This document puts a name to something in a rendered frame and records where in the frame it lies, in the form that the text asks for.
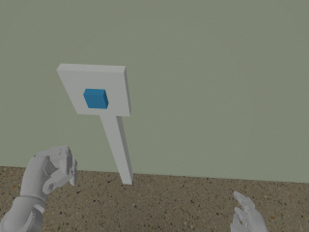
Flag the button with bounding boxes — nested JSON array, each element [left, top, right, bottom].
[[83, 88, 109, 109]]

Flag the panel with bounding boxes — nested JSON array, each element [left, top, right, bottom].
[[56, 63, 133, 185]]

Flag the robot right hand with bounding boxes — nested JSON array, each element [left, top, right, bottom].
[[230, 190, 268, 232]]

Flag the robot left hand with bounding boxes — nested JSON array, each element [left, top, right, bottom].
[[20, 145, 77, 201]]

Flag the robot left forearm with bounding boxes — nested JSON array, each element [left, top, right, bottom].
[[0, 195, 46, 232]]

